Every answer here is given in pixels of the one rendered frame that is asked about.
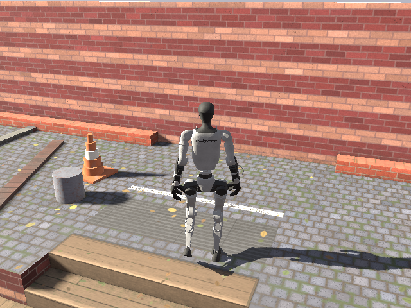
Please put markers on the stairs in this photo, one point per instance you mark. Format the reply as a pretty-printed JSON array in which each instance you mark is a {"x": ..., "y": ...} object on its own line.
[{"x": 75, "y": 284}]

